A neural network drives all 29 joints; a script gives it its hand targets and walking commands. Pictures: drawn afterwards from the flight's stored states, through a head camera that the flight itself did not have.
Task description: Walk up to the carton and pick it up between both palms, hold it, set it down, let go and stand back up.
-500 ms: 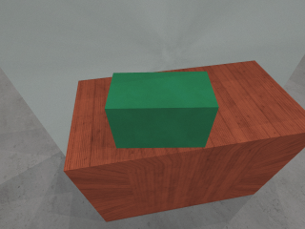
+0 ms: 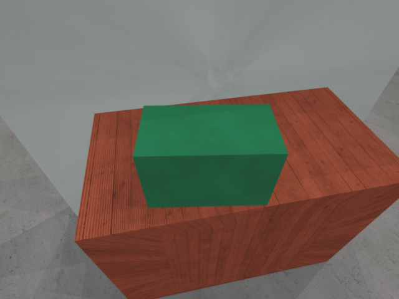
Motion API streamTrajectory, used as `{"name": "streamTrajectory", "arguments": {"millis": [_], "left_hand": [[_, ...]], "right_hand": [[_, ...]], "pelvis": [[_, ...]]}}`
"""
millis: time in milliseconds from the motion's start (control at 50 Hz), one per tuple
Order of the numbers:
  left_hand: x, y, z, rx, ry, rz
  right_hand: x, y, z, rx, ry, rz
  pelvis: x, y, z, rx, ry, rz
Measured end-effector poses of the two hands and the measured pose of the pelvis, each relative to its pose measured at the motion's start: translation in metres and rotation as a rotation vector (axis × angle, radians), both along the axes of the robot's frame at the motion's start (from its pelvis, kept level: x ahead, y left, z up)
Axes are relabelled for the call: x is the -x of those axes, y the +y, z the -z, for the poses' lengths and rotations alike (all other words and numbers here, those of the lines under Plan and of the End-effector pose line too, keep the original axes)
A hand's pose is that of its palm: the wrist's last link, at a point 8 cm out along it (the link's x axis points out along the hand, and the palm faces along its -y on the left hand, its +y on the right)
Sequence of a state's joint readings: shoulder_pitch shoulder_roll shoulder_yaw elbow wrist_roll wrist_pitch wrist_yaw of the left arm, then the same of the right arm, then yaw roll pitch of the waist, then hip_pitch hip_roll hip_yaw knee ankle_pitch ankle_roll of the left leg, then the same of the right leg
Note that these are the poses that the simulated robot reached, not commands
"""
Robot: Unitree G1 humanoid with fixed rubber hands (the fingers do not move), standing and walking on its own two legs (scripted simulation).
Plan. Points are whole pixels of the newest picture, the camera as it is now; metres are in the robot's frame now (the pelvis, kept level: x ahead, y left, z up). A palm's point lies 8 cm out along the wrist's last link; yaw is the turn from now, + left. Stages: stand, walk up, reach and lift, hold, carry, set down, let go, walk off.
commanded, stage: walk up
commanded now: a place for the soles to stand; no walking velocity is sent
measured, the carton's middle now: (207, 156) +0.47 -0.02 +0.01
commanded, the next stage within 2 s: reach and lift in 0.76 s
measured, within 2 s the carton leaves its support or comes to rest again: neither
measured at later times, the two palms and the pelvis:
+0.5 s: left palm out of the picture +0.00 +0.25 -0.13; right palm out of the picture -0.02 -0.26 -0.14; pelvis -0.02 -0.01 +0.00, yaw -2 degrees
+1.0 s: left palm out of the picture +0.17 +0.26 -0.13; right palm out of the picture +0.16 -0.26 -0.13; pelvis -0.04 +0.00 -0.03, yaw +2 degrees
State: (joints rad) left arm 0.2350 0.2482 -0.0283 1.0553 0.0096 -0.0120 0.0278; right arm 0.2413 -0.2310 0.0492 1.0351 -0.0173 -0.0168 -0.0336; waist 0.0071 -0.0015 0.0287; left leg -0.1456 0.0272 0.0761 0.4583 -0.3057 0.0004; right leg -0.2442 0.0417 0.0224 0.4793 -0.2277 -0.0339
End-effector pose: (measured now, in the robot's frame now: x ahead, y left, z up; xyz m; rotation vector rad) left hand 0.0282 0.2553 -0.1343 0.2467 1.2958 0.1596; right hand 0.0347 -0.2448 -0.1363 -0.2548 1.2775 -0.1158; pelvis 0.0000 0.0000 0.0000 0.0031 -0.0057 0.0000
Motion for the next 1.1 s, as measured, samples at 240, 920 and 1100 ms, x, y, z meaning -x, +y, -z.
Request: {"name": "streamTrajectory", "arguments": {"millis": [240, 920, 1100], "left_hand": [[0.012, -0.004, -0.001, -0.005, 0.015, 0.014], [-0.066, 0.006, 0.015, 0.008, 0.063, -0.02], [-0.137, 0.002, -0.034, 0.031, -0.115, 0.01]], "right_hand": [[0.014, -0.009, 0.001, 0.0, 0.0, 0.02], [-0.032, -0.02, 0.014, -0.008, -0.037, 0.048], [-0.143, 0.001, -0.025, -0.088, -0.302, 0.031]], "pelvis": [[0.012, -0.004, 0.0, -0.006, -0.016, 0.019], [0.031, 0.001, 0.023, -0.012, 0.034, -0.023], [0.024, 0.007, 0.024, 0.028, 0.009, -0.04]]}}
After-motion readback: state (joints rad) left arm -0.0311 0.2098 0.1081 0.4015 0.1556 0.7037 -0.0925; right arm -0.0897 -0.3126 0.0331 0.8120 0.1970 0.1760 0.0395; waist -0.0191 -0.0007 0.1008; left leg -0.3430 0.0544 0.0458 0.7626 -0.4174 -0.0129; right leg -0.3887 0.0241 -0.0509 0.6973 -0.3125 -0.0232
